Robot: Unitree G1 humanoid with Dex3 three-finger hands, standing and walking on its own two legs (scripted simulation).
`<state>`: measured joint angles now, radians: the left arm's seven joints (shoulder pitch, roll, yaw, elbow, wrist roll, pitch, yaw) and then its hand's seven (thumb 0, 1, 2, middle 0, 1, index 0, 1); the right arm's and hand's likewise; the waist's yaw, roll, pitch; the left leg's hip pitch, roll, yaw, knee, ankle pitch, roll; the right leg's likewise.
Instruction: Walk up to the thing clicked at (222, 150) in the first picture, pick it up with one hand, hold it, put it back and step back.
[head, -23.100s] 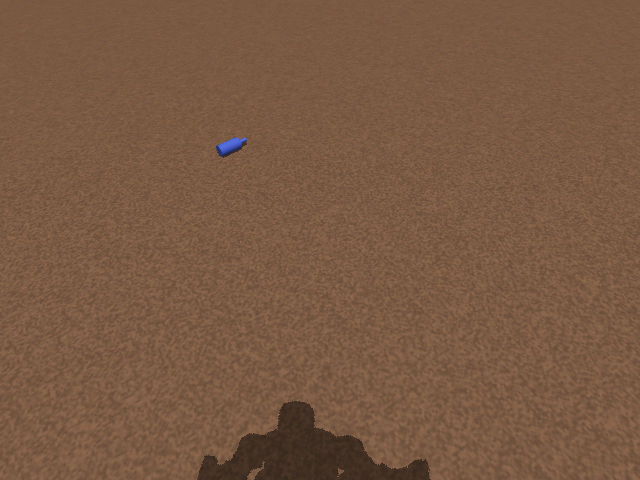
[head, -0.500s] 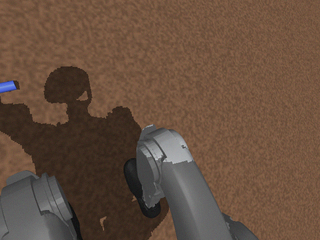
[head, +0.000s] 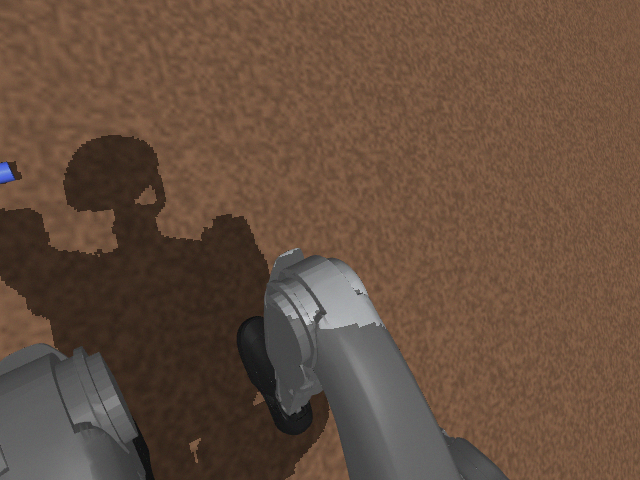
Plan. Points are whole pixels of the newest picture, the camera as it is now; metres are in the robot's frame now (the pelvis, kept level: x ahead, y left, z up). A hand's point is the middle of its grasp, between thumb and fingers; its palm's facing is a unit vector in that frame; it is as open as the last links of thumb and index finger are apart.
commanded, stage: rest palm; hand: left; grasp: from above
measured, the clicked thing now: out of the picture +0.50 +0.28 -0.28
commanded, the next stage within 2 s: close in 0.08 s
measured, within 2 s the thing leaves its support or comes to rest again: neither
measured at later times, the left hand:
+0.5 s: hand out of the picture +0.48 +0.30 -0.25, palm faces -0.44 -0.14 -0.89, open 12.2 cm
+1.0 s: hand out of the picture +0.48 +0.30 -0.25, palm faces -0.44 -0.13 -0.89, open 9.7 cm
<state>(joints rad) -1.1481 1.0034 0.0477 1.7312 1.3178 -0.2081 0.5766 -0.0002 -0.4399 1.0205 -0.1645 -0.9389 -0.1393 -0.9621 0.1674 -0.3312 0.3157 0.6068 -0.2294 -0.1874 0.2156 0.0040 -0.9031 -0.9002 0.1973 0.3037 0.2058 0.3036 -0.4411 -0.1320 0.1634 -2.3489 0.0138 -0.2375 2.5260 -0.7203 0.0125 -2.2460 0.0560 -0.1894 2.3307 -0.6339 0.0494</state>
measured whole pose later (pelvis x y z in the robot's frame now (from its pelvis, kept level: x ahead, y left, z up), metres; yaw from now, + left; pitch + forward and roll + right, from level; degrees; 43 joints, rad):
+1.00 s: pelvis +0.00 +0.00 +0.00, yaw -1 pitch +29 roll -16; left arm -1.15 1.04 0.05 1.73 1.28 -0.18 0.57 0.00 0.12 0.58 -0.55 -0.66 -0.56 -0.64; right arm 0.15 -0.35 0.34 0.59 -0.23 -0.21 0.22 0.00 -0.90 -0.90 0.20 0.30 0.21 0.30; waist -0.45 -0.14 0.20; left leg -2.34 0.02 -0.25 2.51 -0.71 0.02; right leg -2.23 0.06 -0.20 2.30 -0.62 0.06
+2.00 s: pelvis -0.01 +0.00 +0.00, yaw -1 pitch +29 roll -16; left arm -1.14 1.06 0.06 1.66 1.28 -0.19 0.52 0.01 0.18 0.24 -0.82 -0.33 -0.83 -0.30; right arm 0.17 -0.35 0.36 0.57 -0.23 -0.17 0.19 0.00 -0.91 -0.90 0.20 0.30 0.21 0.30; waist -0.45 -0.14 0.21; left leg -2.34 0.02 -0.25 2.51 -0.70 0.02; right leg -2.23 0.07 -0.20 2.30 -0.61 0.05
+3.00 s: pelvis -0.01 -0.01 +0.04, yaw +6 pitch +35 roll -10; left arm -1.01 0.76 -0.01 1.25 1.16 -0.12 0.15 0.00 0.20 0.15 -0.87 -0.24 -0.89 -0.22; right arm 0.23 -0.30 0.12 0.62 -0.10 0.03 0.11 0.01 -0.91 -0.90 0.20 0.30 0.21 0.30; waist -0.28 0.02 -0.03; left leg -2.29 0.00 -0.13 2.33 -0.65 0.01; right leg -2.22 0.02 -0.10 2.22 -0.62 0.03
